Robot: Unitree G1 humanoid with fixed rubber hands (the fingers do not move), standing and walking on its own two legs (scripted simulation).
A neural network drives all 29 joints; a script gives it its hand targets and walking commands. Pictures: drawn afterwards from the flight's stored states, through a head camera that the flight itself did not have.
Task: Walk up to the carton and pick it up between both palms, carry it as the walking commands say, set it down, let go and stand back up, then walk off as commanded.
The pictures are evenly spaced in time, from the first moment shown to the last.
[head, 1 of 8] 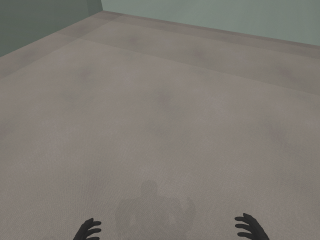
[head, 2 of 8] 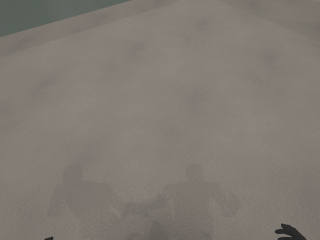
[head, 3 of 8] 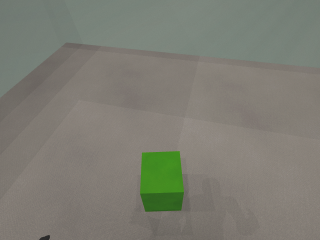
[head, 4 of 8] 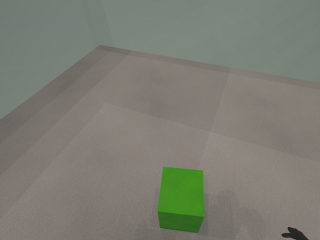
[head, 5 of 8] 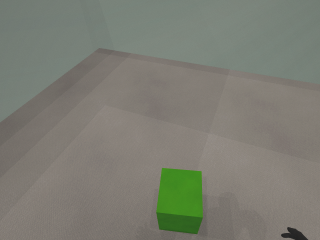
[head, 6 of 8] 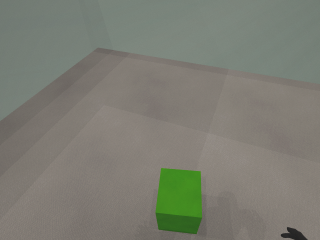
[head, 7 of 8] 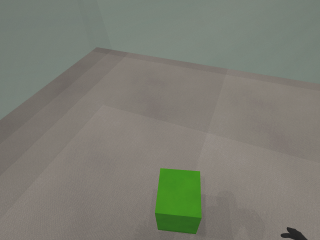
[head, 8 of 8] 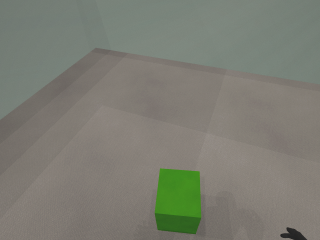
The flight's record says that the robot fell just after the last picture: no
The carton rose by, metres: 0.00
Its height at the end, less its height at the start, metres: +0.00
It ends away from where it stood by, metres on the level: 0.00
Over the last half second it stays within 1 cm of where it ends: yes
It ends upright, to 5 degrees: yes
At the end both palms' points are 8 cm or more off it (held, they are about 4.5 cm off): yes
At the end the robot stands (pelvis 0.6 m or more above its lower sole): yes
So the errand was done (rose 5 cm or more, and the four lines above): no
